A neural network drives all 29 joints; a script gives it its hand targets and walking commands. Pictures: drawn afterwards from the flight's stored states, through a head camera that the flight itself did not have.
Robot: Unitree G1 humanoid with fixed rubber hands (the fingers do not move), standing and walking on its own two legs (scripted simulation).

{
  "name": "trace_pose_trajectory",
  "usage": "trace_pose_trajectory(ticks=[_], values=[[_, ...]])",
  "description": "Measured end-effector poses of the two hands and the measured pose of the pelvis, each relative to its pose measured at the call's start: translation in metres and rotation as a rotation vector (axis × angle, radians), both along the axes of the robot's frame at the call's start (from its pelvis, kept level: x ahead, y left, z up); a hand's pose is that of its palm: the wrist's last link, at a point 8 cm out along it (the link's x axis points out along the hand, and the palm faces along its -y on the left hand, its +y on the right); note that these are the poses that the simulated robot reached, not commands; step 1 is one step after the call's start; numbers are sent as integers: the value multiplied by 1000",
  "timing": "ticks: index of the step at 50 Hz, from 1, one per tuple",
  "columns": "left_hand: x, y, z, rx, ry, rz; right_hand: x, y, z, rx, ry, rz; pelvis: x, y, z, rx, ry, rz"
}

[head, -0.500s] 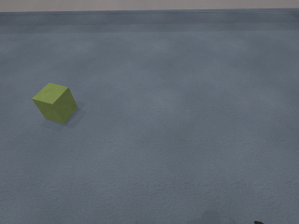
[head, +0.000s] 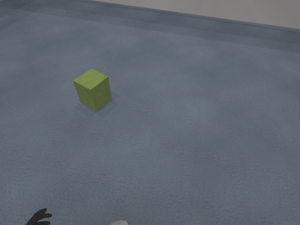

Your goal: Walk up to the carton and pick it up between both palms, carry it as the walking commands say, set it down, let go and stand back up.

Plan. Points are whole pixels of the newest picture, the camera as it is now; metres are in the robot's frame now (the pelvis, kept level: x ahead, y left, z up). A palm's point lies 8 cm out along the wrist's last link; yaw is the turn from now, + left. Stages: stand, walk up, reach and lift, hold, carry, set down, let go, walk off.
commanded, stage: walk up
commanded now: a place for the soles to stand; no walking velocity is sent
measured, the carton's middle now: (93, 89) +1.30 +0.45 -0.63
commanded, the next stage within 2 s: none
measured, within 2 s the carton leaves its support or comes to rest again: neither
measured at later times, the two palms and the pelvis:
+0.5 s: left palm (32, 181) +0.27 +0.37 -0.09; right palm (241, 164) +0.31 -0.30 -0.09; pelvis +0.22 +0.02 +0.00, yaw +16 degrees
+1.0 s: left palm (55, 171) +0.32 +0.33 -0.13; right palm (193, 81) +0.72 -0.21 -0.06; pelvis +0.45 +0.01 -0.02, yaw +35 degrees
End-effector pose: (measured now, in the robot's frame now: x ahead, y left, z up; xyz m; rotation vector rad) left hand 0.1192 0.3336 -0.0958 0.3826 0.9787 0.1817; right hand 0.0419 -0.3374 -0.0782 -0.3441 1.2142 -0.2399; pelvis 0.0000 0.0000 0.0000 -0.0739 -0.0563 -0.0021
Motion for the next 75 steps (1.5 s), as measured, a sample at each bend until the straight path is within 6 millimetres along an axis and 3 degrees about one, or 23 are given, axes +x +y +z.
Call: trace_pose_trajectory(ticks=[3, 5, 14, 19, 24, 27, 30, 34, 39, 44, 49, 53, 57, 61, 65, 69, 75], values=[[10, 29, -13, -6, -13, 49, 47, 10, 9, -46, -69, 55, 25, 14, -10, 37, -4, 26], [19, 37, -20, -20, -13, 68, 73, 18, 13, -78, -113, 84, 38, 21, -13, 52, 6, 45], [72, 29, -12, -100, -40, 101, 147, 61, 23, -59, -109, 201, 96, 30, 5, 81, -3, 172], [90, 32, -4, -80, 13, 156, 193, 59, 14, -47, -94, 248, 146, 30, 6, 98, -2, 227], [136, 33, 8, -38, -24, 226, 249, 44, -4, -38, -48, 289, 210, 20, -2, 110, 16, 276], [174, 29, 10, -4, -68, 254, 297, 31, -24, -38, -25, 317, 252, 11, -14, 103, 20, 303], [195, 20, 14, 27, -96, 283, 355, 32, -39, -23, -29, 364, 280, 2, -20, 67, 8, 352], [198, 7, 20, 23, -81, 364, 441, 51, -39, 2, -66, 493, 310, -4, -14, 58, -9, 429], [185, -3, 19, 9, -12, 457, 533, 74, -24, 13, -118, 594, 348, -6, -6, 35, 3, 480], [173, -2, 4, -9, 47, 564, 601, 99, -4, -26, -117, 694, 393, -4, -5, 23, 27, 554], [190, -2, -29, -65, 57, 648, 664, 123, 11, -101, -174, 771, 440, 8, -17, 54, 61, 597], [230, -11, -44, -115, 80, 623, 705, 122, 24, -149, -254, 751, 473, 11, -20, 83, 64, 625], [279, -11, -44, -120, 47, 598, 736, 111, 28, -160, -280, 719, 509, 9, -20, 105, 67, 615], [329, -7, -39, -93, 10, 584, 766, 93, 18, -151, -277, 715, 549, 0, -26, 107, 53, 607], [374, -8, -31, -26, -35, 582, 807, 68, -5, -144, -250, 702, 594, -13, -39, 69, 25, 629], [388, -18, -24, 0, -39, 645, 847, 71, -23, -136, -197, 690, 631, -15, -41, 49, 28, 641], [393, -33, -16, -4, 5, 740, 900, 114, -27, -68, -183, 767, 674, -5, -30, 12, 24, 708]])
